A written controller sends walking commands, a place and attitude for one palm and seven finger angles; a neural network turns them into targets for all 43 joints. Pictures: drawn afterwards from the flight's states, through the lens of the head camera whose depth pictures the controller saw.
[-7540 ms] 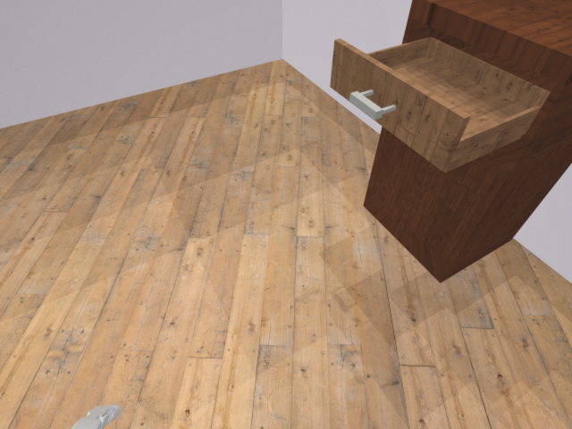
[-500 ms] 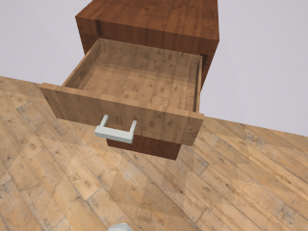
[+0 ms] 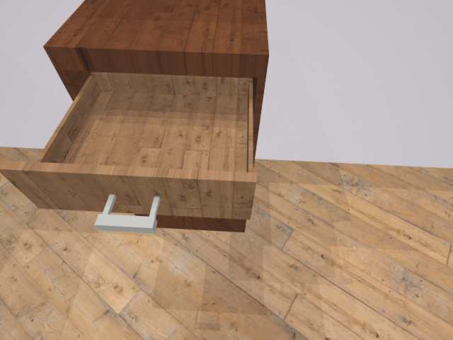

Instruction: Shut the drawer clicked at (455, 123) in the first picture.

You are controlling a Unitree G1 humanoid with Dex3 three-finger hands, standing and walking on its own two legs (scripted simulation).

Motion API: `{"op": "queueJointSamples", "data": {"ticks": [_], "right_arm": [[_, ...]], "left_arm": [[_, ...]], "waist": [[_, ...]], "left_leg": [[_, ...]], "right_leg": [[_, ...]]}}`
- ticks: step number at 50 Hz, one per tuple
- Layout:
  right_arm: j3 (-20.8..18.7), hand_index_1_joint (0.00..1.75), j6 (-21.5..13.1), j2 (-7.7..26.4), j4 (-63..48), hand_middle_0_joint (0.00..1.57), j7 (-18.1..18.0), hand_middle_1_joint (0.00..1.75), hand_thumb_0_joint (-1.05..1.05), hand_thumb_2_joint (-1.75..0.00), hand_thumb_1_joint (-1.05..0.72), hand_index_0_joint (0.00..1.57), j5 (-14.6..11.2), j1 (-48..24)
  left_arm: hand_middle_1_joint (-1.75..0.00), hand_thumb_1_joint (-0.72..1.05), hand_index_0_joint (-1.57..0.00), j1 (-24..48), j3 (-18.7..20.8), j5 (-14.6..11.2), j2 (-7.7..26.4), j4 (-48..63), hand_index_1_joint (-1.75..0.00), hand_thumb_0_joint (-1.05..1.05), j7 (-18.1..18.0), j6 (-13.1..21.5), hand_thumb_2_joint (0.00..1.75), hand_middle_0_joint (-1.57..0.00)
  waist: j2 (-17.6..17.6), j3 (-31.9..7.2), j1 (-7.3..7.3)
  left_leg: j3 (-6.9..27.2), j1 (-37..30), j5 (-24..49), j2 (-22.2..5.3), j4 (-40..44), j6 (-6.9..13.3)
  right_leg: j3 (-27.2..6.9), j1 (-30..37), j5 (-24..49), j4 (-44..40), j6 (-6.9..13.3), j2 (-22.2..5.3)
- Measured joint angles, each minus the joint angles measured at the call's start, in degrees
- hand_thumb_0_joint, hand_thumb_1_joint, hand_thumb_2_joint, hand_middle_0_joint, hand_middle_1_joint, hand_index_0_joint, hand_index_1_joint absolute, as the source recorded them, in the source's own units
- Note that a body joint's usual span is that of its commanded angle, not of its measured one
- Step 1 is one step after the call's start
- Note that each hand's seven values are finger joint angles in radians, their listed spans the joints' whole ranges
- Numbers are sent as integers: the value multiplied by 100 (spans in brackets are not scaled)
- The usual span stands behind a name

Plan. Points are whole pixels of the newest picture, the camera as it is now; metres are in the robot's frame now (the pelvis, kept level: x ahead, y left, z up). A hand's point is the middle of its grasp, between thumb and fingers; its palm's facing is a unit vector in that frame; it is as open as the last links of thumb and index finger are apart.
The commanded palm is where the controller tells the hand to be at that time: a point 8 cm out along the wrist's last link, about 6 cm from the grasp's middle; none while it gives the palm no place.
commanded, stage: come to a stop and stand still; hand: left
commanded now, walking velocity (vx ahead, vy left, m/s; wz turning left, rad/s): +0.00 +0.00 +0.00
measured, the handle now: (130, 212) +0.33 +0.19 +0.02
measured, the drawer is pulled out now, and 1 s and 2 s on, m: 0.30 0.30 0.30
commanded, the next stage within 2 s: look again from close up in 0.76 s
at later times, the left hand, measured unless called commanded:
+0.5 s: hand out of the picture -0.02 +0.12 -0.17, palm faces +0.08 -0.97 -0.21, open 7.2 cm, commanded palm none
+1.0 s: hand out of the picture -0.06 +0.12 -0.17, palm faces +0.02 -0.98 -0.19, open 7.4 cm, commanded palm none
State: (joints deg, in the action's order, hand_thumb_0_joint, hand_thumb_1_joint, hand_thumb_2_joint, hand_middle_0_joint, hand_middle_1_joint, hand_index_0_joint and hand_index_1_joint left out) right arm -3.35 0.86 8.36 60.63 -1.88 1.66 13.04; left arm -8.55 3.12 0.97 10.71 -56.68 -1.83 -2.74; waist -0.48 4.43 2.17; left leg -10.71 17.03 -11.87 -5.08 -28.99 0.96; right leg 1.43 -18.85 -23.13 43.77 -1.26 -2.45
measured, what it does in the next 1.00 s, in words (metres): steps on the spot: right foot, then left foot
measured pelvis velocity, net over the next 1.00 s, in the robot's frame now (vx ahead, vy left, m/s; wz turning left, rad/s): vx -0.05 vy -0.04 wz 0.03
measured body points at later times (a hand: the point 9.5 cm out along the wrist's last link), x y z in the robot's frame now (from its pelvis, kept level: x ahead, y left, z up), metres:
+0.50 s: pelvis -0.04 -0.06 +0.01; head -0.04 -0.06 +0.46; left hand -0.02 +0.17 -0.15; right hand -0.02 -0.28 -0.16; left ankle -0.06 +0.08 -0.74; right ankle -0.03 -0.13 -0.74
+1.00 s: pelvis -0.05 -0.04 +0.00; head -0.04 -0.05 +0.45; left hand -0.06 +0.18 -0.16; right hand -0.09 -0.26 -0.16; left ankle -0.06 +0.08 -0.74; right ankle -0.03 -0.13 -0.74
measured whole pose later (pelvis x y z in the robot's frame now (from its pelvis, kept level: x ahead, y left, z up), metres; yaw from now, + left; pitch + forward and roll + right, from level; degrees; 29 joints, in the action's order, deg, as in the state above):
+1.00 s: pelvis -0.05 -0.04 +0.00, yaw +2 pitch +0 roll -1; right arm -1.7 1.2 7.8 62.5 -1.4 1.7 20.6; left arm -18.7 -0.8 0.8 7.6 -61.8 -2.2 0.7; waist -1.9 0.5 1.6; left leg -1.6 15.1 -17.5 -2.4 -32.2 -0.2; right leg 5.9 -16.1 -13.4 28.7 2.7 1.1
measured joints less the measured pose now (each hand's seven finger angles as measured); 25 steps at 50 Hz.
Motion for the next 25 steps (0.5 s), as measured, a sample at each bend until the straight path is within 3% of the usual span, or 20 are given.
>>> {"op": "queueJointSamples", "data": {"ticks": [2, 3, 6, 11, 14, 18, 21, 25], "right_arm": [[-28, 30, 22, 30, 13, 21, 36, 30, 1, -90, -91, 20, -32, 83], [-45, 30, 47, 69, 32, 21, 53, 30, 1, -90, -91, 20, -61, 99], [-72, 30, 194, 181, 54, 20, 59, 30, 1, -90, -91, 20, -85, 135], [-18, 30, 187, 147, 168, 20, 51, 30, 1, -90, -91, 19, -98, 189], [19, 30, 171, 108, 244, 20, 37, 30, 1, -90, -91, 19, -107, 187], [91, 30, 78, 74, 326, 20, -4, 30, 1, -90, -91, 19, -105, 153], [158, 30, 16, -52, 457, 20, -48, 30, 1, -90, -91, 19, -79, 84], [199, 30, -9, -31, 517, 20, -52, 30, 1, -90, -92, 19, -78, 105]], "left_arm": [[-29, 91, -20, -51, -40, 9, -36, 11, -29, 0, 11, 92, 90, -20], [-29, 91, -20, -72, -56, 28, -87, -25, -29, 0, -1, 147, 90, -20], [-29, 91, -20, -172, -166, 35, -267, -124, -30, 0, 2, 199, 90, -20], [-30, 93, -20, -241, -172, 3, -247, -272, -30, 0, -26, 256, 90, -20], [-30, 93, -20, -238, -175, -6, -241, -329, -30, 0, -19, 293, 90, -20], [-30, 93, -20, -260, -185, -56, -252, -448, -30, 0, -21, 319, 90, -20], [-30, 94, -20, -284, -143, -94, -151, -593, -30, 0, -47, 292, 90, -20], [-30, 94, -20, -462, -186, -88, -144, -770, -30, 0, -2, 245, 90, -20]], "waist": [[-34, -70, 2], [-111, -89, -9], [-325, -142, 34], [-281, -237, 13], [-250, -263, -52], [-251, -276, -123], [-1, -228, -215], [44, -289, -270]], "left_leg": [[-10, 144, -54, -17, -201, -105], [24, 225, -138, -62, -342, -155], [502, 412, -1255, 79, -953, -218], [833, 364, -1343, 219, -1695, -277], [869, 51, -1282, 207, -1375, -309], [914, -634, -580, 163, -30, -286], [868, -821, -478, 217, 249, -308], [817, -981, -300, 197, 488, -329]], "right_leg": [[67, 446, 496, -985, 66, -34], [85, 519, 304, -1158, 152, 14], [148, 524, 412, -1209, 259, 116], [256, 680, 689, -1568, 402, 191], [352, 684, 744, -1626, 472, 278], [501, 586, 731, -1507, 509, 432], [471, 686, 838, -1604, 530, 386], [422, 859, 1027, -1908, 505, 424]]}}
